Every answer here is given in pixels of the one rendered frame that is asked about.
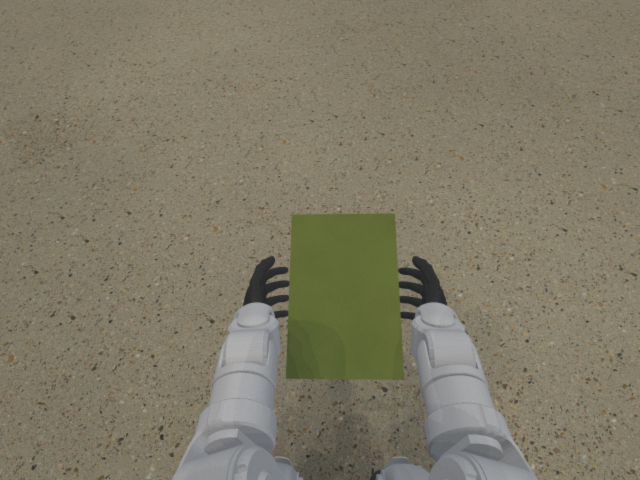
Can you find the carton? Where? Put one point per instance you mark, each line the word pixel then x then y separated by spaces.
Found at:
pixel 344 319

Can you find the right robot shin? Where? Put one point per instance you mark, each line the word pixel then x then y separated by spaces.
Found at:
pixel 397 460

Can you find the left robot shin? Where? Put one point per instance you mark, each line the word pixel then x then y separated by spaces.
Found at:
pixel 283 460

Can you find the right robot hand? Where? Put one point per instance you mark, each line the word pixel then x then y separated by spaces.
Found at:
pixel 430 290

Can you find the robot shin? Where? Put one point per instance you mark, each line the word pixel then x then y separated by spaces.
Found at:
pixel 283 460
pixel 397 460

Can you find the robot right upper arm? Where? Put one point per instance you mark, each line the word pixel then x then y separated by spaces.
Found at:
pixel 466 466

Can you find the right robot forearm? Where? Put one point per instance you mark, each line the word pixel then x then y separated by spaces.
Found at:
pixel 460 411

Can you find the robot left upper arm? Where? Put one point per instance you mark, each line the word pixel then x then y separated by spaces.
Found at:
pixel 243 462

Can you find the left robot forearm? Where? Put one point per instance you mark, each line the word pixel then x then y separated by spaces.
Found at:
pixel 241 405

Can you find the left robot hand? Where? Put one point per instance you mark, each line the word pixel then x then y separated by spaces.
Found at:
pixel 258 289

